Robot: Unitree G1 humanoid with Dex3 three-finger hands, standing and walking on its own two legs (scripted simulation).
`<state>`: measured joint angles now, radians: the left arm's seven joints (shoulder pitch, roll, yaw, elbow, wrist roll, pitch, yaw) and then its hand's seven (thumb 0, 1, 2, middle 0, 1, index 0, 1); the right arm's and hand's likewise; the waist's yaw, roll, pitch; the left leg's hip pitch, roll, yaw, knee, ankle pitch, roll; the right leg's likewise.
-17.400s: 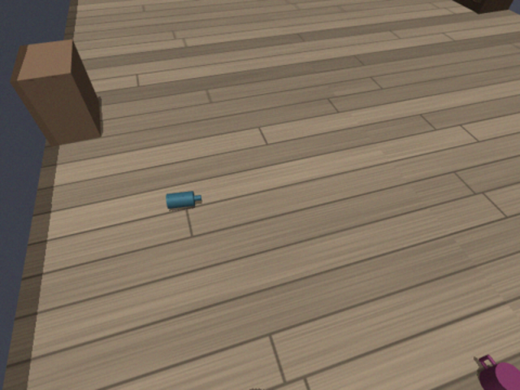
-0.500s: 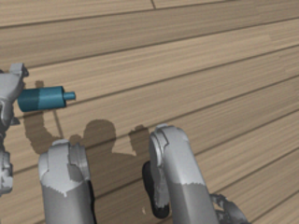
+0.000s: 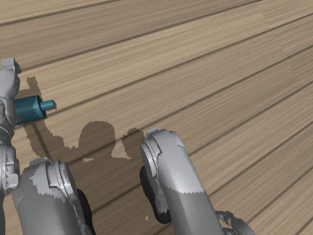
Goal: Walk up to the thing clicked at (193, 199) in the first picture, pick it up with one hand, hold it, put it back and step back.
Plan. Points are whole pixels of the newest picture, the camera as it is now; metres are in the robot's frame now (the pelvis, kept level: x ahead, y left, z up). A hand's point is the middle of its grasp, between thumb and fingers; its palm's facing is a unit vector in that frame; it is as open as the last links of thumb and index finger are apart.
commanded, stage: close in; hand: left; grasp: from above
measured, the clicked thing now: (24, 110) +0.48 +0.25 -0.29
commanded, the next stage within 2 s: rest palm in 0.22 s
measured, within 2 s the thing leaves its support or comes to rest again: neither
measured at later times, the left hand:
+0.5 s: hand (7, 113) +0.46 +0.27 -0.21, palm faces -0.46 -0.07 -0.89, open 13.6 cm
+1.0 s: hand (14, 113) +0.47 +0.27 -0.25, palm faces -0.45 -0.11 -0.88, open 13.9 cm
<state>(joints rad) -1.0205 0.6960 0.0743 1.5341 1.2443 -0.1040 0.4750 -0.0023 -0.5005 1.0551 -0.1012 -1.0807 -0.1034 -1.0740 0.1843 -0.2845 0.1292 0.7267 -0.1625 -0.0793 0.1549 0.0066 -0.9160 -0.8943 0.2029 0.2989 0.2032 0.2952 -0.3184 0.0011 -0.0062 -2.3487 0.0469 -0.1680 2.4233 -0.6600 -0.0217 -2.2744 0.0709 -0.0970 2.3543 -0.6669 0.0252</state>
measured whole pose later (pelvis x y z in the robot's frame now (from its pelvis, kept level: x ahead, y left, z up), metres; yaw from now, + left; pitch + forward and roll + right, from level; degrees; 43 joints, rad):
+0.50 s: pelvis +0.00 +0.00 -0.01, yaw -1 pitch +31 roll -9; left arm -1.03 0.74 0.03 1.61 1.32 -0.23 0.52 0.00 -0.48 1.07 -0.10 -1.09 -0.10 -1.08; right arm 0.10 -0.29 0.13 0.71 -0.20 -0.11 0.16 0.00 -0.91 -0.90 0.20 0.30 0.20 0.29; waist -0.30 -0.07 0.01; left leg -2.35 0.02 -0.19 2.46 -0.67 -0.03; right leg -2.25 0.06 -0.12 2.37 -0.69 0.03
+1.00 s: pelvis +0.01 +0.00 -0.02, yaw -3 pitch +29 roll -11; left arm -1.00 0.87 0.13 1.65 1.27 -0.23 0.59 0.00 -0.49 1.02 -0.09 -1.02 -0.09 -1.02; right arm 0.15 -0.30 0.21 0.73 -0.26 -0.20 0.24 0.01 -0.91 -0.90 0.20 0.30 0.20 0.30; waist -0.35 -0.09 0.13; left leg -2.36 0.04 -0.25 2.53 -0.71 -0.04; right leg -2.26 0.08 -0.16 2.41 -0.69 0.03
